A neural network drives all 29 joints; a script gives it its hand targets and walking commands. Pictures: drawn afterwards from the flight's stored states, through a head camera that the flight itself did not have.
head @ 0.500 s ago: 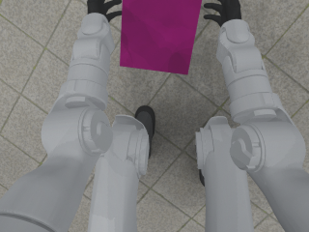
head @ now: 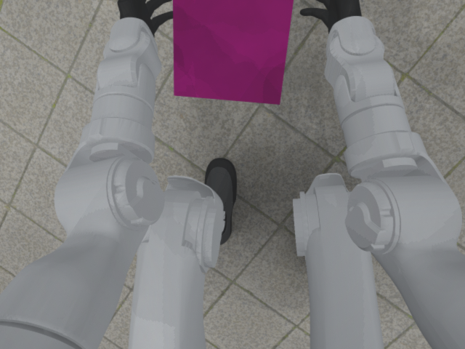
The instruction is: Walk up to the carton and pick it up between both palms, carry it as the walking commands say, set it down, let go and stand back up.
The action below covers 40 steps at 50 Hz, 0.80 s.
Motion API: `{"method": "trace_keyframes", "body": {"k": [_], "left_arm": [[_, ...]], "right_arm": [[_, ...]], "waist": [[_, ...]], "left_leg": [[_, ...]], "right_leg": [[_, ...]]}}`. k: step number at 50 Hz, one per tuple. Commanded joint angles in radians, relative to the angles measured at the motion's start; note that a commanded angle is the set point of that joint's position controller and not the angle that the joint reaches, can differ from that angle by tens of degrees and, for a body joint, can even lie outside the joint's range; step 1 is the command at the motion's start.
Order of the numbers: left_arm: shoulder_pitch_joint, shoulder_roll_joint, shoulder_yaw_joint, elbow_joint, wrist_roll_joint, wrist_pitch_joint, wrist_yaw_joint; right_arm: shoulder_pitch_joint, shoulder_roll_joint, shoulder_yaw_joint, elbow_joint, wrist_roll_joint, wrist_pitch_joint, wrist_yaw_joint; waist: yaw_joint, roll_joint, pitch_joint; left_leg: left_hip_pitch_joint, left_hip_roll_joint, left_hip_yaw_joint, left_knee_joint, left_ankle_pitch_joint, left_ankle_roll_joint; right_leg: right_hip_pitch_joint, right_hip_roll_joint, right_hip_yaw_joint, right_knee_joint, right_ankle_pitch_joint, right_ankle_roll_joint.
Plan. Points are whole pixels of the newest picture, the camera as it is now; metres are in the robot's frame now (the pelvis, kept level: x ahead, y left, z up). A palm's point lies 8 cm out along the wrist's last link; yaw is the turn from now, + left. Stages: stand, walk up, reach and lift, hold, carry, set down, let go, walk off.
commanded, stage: set down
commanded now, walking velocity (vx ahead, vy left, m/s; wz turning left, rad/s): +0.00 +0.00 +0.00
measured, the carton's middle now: (237, 8) +0.56 +0.04 -0.28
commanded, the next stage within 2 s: none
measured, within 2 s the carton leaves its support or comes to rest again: rests again in 0.78 s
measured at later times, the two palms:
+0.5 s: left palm (139, 18) +0.53 +0.17 -0.17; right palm (340, 15) +0.52 -0.10 -0.19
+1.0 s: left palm (144, 41) +0.51 +0.17 -0.20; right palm (350, 20) +0.52 -0.12 -0.21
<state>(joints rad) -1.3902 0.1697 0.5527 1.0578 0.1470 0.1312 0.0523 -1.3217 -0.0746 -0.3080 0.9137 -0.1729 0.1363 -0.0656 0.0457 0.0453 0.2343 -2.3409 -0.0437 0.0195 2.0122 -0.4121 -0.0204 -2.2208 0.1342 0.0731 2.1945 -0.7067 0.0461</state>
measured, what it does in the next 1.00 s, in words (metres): stands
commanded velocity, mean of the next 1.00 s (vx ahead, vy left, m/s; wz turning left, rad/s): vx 0.00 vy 0.00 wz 0.00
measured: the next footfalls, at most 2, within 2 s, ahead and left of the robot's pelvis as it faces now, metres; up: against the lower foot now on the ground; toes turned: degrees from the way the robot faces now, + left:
none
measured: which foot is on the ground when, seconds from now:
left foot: down 0.00-1.00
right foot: down 0.00-1.00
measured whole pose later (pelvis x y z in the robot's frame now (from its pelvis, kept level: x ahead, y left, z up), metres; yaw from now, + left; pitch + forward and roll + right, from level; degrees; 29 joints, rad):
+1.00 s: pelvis +0.01 +0.00 +0.00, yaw -1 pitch +43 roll +3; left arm -1.36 0.24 0.39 1.24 -0.02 -0.04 0.09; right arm -1.34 -0.18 -0.12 1.04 -0.08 0.02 -0.12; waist 0.05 0.05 0.25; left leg -2.35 -0.04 0.02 2.03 -0.43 -0.02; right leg -2.22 0.13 0.07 2.20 -0.72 0.05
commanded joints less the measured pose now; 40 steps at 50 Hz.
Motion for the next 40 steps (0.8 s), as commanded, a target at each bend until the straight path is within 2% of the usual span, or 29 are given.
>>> {"method": "trace_keyframes", "body": {"k": [1,2,3,4,6,9,10,12,15,16,17,18,19,20,22,23,24,25,27,28,30,31,32,33,35,36,37,39,40], "left_arm": [[-0.209,-0.684,-0.215,0.096,0.021,-0.019,-0.211],[-0.16,-0.706,-0.222,0.174,0.004,-0.001,-0.203],[-0.2,-0.713,-0.236,0.126,-0.002,-0.002,-0.213],[-0.207,-0.673,-0.217,0.145,-0.01,-0.01,-0.207],[-0.185,-0.662,-0.216,0.125,0.013,-0.013,-0.205],[-0.19,-0.659,-0.226,0.126,-0.007,-0.027,-0.204],[-0.176,-0.689,-0.26,0.161,-0.016,-0.018,-0.203],[-0.153,-0.649,-0.201,0.173,0.018,-0.02,-0.208],[-0.136,-0.662,-0.171,0.216,0.019,-0.012,-0.216],[-0.146,-0.622,-0.193,0.184,-0.006,-0.021,-0.202],[-0.141,-0.644,-0.215,0.209,-0.009,-0.03,-0.198],[-0.181,-0.626,-0.223,0.155,-0.007,-0.041,-0.194],[-0.178,-0.594,-0.216,0.166,-0.006,-0.031,-0.197],[-0.209,-0.578,-0.208,0.115,-0.017,-0.044,-0.193],[-0.152,-0.559,-0.203,0.158,0.01,-0.033,-0.187],[-0.103,-0.597,-0.185,0.23,0.011,-0.022,-0.189],[-0.118,-0.553,-0.163,0.196,0.033,-0.037,-0.187],[-0.117,-0.543,-0.155,0.191,0.029,-0.044,-0.178],[-0.13,-0.546,-0.194,0.201,-0.019,-0.046,-0.178],[-0.057,-0.485,-0.151,0.257,0.016,-0.049,-0.169],[-0.07,-0.44,-0.154,0.209,0.008,-0.059,-0.156],[-0.062,-0.362,-0.112,0.22,0.005,-0.075,-0.131],[-0.028,-0.363,-0.15,0.216,-0.018,-0.078,-0.132],[-0.058,-0.293,-0.15,0.206,-0.032,-0.084,-0.12],[-0.049,-0.158,-0.094,0.249,-0.021,-0.103,-0.09],[-0.042,-0.205,-0.129,0.243,-0.055,-0.105,-0.083],[-0.032,-0.142,-0.144,0.239,-0.059,-0.124,-0.06],[-0.048,-0.066,-0.111,0.222,-0.071,-0.148,-0.046],[-0.053,-0.018,-0.155,0.171,-0.082,-0.164,-0.021]], "right_arm": [[-0.402,0.566,0.253,0.069,-0.052,-0.033,0.164],[-0.413,0.519,0.254,0.047,-0.032,-0.036,0.167],[-0.377,0.54,0.246,0.08,-0.066,-0.029,0.161],[-0.373,0.552,0.252,0.07,-0.059,-0.039,0.159],[-0.369,0.505,0.234,0.076,-0.074,-0.038,0.163],[-0.365,0.551,0.272,0.087,-0.039,-0.043,0.159],[-0.348,0.487,0.212,0.097,-0.071,-0.049,0.161],[-0.381,0.512,0.237,0.087,-0.077,-0.044,0.158],[-0.315,0.487,0.212,0.117,-0.1,-0.04,0.156],[-0.377,0.45,0.246,0.065,-0.079,-0.053,0.145],[-0.373,0.438,0.246,0.054,-0.058,-0.065,0.141],[-0.402,0.456,0.26,0.059,-0.055,-0.068,0.144],[-0.355,0.424,0.224,0.113,-0.069,-0.052,0.142],[-0.32,0.456,0.232,0.102,-0.07,-0.052,0.148],[-0.285,0.454,0.204,0.165,-0.073,-0.041,0.149],[-0.306,0.43,0.204,0.146,-0.079,-0.045,0.148],[-0.352,0.432,0.225,0.109,-0.074,-0.053,0.143],[-0.327,0.406,0.205,0.122,-0.07,-0.06,0.139],[-0.308,0.352,0.209,0.113,-0.068,-0.066,0.114],[-0.316,0.306,0.201,0.111,-0.09,-0.069,0.112],[-0.298,0.262,0.208,0.132,-0.051,-0.065,0.104],[-0.317,0.219,0.208,0.141,-0.044,-0.071,0.086],[-0.289,0.149,0.185,0.138,-0.043,-0.082,0.071],[-0.277,0.099,0.164,0.161,-0.049,-0.082,0.062],[-0.31,0.061,0.227,0.09,-0.002,-0.096,0.044],[-0.288,-0.007,0.199,0.124,0.009,-0.11,0.025],[-0.309,-0.012,0.232,0.072,0.049,-0.12,0.012],[-0.298,-0.059,0.234,0.087,0.051,-0.134,-0.002],[-0.267,-0.068,0.239,0.108,0.099,-0.13,-0.01]], "waist": [[0.038,-0.269,-0.692],[0.033,-0.2,-0.767],[-0.014,-0.27,-0.76],[0.02,-0.293,-0.732],[0.007,-0.24,-0.66],[0.047,-0.215,-0.739],[-0.024,-0.171,-0.747],[0.012,-0.238,-0.66],[-0.028,-0.253,-0.7],[0.006,-0.272,-0.718],[0.01,-0.204,-0.715],[0.032,-0.253,-0.698],[-0.048,-0.257,-0.676],[-0.006,-0.243,-0.689],[0.012,-0.187,-0.664],[0.003,-0.211,-0.688],[0.048,-0.232,-0.66],[0.026,-0.194,-0.684],[-0.012,-0.216,-0.721],[0.025,-0.24,-0.635],[0.027,-0.242,-0.692],[0.065,-0.261,-0.714],[-0.001,-0.247,-0.746],[-0.017,-0.226,-0.731],[0.095,-0.239,-0.701],[0.019,-0.22,-0.786],[0.05,-0.208,-0.772],[0.055,-0.24,-0.802],[0.093,-0.165,-0.849]], "left_leg": [[0.511,-0.07,-0.031,0.016,0.198,0.022],[0.619,-0.066,-0.035,0.039,0.184,0.018],[0.568,-0.068,-0.038,0.039,0.189,0.015],[0.576,-0.067,-0.053,0.044,0.193,0.023],[0.522,-0.067,-0.035,0.037,0.189,0.022],[0.545,-0.061,-0.038,0.054,0.227,0.018],[0.596,-0.069,-0.037,0.042,0.216,0.002],[0.486,-0.07,-0.026,0.048,0.208,0.018],[0.554,-0.062,-0.04,0.047,0.191,0.012],[0.554,-0.065,-0.04,0.058,0.233,0.014],[0.584,-0.062,-0.027,0.036,0.198,0.002],[0.511,-0.066,-0.042,0.033,0.215,0.011],[0.497,-0.053,-0.059,0.044,0.19,0.02],[0.541,-0.061,-0.05,0.048,0.231,0.014],[0.57,-0.058,-0.043,0.036,0.2,0.004],[0.546,-0.057,-0.049,0.043,0.181,0.007],[0.501,-0.06,-0.03,0.052,0.183,0.017],[0.513,-0.056,-0.013,0.06,0.2,0.01],[0.553,-0.055,-0.049,0.039,0.23,0.004],[0.534,-0.06,-0.04,0.027,0.225,0.007],[0.57,-0.052,-0.059,0.022,0.158,0.011],[0.521,-0.051,-0.042,0.025,0.177,0.005],[0.54,-0.047,-0.036,0.039,0.172,0.0],[0.574,-0.041,-0.054,0.027,0.171,-0.001],[0.517,-0.037,-0.031,0.03,0.202,0.002],[0.579,-0.036,-0.028,0.038,0.228,-0.016],[0.584,-0.038,-0.043,0.026,0.269,-0.006],[0.61,-0.036,-0.04,0.025,0.279,-0.008],[0.626,-0.029,-0.014,0.042,0.302,-0.012]], "right_leg": [[0.129,0.018,-0.07,-0.263,0.288,-0.036],[0.097,0.008,-0.053,-0.236,0.236,-0.045],[0.125,0.009,-0.062,-0.253,0.266,-0.04],[0.103,0.007,-0.057,-0.245,0.264,-0.041],[0.069,0.003,-0.039,-0.27,0.262,-0.051],[0.114,0.005,-0.029,-0.243,0.312,-0.045],[0.098,0.006,-0.054,-0.235,0.288,-0.053],[0.12,0.002,-0.041,-0.256,0.312,-0.04],[0.101,0.008,-0.056,-0.266,0.26,-0.048],[0.068,0.0,-0.059,-0.249,0.287,-0.037],[0.141,0.008,-0.062,-0.248,0.266,-0.041],[0.133,-0.001,-0.05,-0.228,0.31,-0.041],[0.097,-0.001,-0.065,-0.232,0.289,-0.038],[0.056,0.004,-0.051,-0.235,0.292,-0.037],[0.063,-0.003,-0.033,-0.251,0.265,-0.056],[0.102,-0.005,-0.039,-0.247,0.245,-0.05],[0.095,-0.007,-0.021,-0.252,0.264,-0.041],[0.127,-0.001,-0.019,-0.257,0.29,-0.044],[0.135,-0.003,-0.045,-0.248,0.316,-0.043],[0.095,-0.01,-0.051,-0.263,0.281,-0.04],[0.12,-0.014,-0.046,-0.238,0.242,-0.038],[0.157,-0.018,-0.038,-0.245,0.257,-0.022],[0.198,-0.021,-0.048,-0.244,0.281,-0.027],[0.158,-0.025,-0.044,-0.245,0.266,-0.032],[0.164,-0.032,-0.024,-0.258,0.283,-0.022],[0.237,-0.035,-0.035,-0.244,0.331,-0.029],[0.203,-0.036,-0.04,-0.237,0.372,-0.018],[0.243,-0.047,-0.02,-0.253,0.392,-0.016],[0.24,-0.044,-0.011,-0.235,0.388,-0.022]]}}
